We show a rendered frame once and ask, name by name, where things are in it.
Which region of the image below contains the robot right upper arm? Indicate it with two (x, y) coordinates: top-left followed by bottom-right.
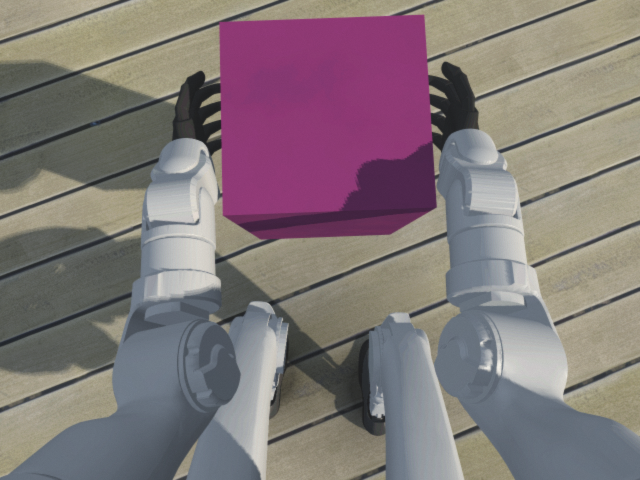
(434, 310), (640, 480)

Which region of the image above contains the robot right forearm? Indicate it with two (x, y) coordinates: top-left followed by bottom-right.
(437, 129), (568, 374)

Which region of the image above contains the carton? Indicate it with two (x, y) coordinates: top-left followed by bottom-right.
(219, 15), (437, 240)

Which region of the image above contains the robot left thigh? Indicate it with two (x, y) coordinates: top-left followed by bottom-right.
(186, 311), (289, 480)

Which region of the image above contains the left robot hand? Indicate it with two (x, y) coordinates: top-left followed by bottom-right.
(172, 71), (222, 156)

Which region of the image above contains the robot left upper arm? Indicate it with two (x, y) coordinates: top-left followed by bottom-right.
(0, 319), (241, 480)

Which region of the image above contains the robot left foot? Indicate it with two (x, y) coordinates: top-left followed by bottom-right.
(269, 338), (289, 419)

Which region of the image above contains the robot left forearm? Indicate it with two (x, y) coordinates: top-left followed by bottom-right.
(112, 138), (222, 399)

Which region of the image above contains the right robot hand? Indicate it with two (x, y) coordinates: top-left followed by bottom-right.
(428, 62), (479, 153)

